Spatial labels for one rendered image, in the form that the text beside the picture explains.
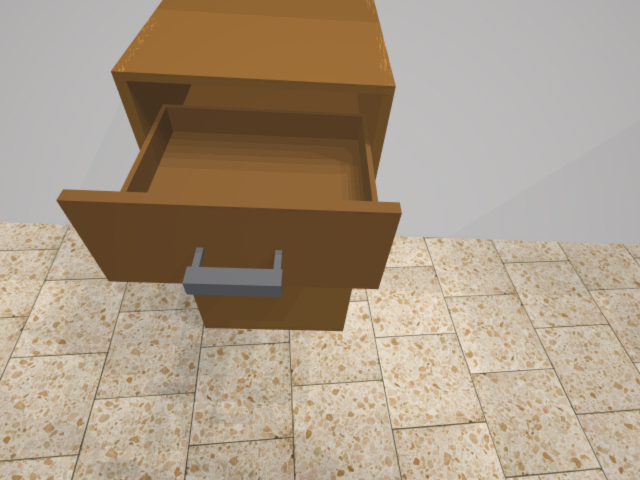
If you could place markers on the handle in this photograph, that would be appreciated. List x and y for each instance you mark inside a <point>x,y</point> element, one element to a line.
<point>233,281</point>

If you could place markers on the drawer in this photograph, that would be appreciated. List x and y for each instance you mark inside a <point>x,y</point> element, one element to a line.
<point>242,183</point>

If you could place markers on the cabinet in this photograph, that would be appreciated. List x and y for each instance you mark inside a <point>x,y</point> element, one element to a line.
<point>298,55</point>

